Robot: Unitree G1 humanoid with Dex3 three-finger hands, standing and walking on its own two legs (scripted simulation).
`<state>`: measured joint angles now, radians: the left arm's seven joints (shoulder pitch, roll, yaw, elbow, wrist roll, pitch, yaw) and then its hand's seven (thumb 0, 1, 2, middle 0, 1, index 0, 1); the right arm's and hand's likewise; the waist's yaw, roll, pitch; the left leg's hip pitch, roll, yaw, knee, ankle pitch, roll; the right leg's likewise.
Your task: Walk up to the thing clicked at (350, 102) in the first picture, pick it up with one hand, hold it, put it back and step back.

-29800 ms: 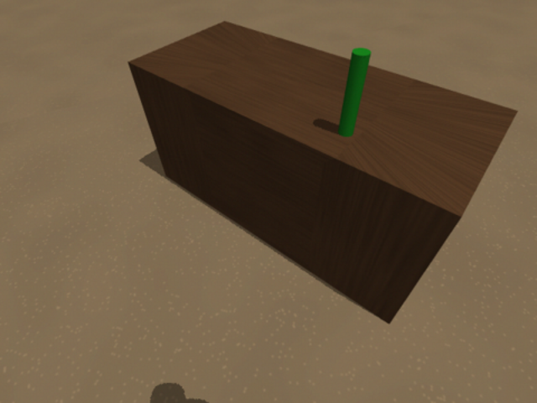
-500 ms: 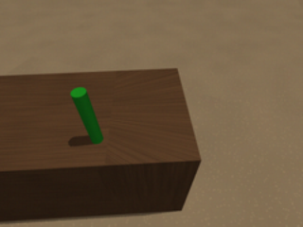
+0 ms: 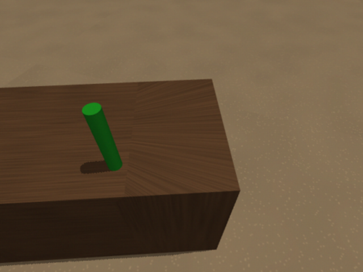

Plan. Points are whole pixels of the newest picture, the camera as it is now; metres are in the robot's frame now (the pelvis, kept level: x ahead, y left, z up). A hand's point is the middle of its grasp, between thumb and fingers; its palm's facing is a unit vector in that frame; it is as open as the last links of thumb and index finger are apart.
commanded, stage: stand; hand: left
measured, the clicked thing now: (105, 141) +0.48 +0.22 -0.01
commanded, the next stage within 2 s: step back in 0.28 s
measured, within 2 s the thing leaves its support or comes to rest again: neither
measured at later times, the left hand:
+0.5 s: hand out of the picture +0.07 +0.28 -0.17, palm faces -0.01 -0.92 -0.38, open 7.3 cm
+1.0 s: hand out of the picture -0.02 +0.28 -0.18, palm faces -0.09 -0.92 -0.38, open 7.3 cm
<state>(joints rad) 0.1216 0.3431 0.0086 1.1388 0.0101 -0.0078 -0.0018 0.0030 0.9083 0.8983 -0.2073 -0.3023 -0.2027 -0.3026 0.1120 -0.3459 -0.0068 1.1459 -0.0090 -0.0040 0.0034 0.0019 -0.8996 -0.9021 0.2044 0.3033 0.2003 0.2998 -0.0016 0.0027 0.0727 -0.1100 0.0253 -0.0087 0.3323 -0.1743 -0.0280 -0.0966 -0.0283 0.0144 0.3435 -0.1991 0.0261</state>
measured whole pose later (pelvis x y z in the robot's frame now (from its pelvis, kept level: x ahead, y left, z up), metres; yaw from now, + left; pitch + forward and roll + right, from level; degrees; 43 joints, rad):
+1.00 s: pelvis -0.12 +0.02 -0.03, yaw -4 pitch -3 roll -1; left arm 0.14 0.36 0.07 0.92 0.02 0.04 0.01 0.00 0.91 0.90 -0.21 -0.30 -0.20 -0.30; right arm 0.08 -0.39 -0.05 0.88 -0.01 0.04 -0.01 0.00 -0.90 -0.90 0.21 0.30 0.20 0.30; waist 0.00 0.03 0.20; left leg -0.41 0.05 0.04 0.70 -0.24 0.02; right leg -0.22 0.04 0.04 0.65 -0.38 0.00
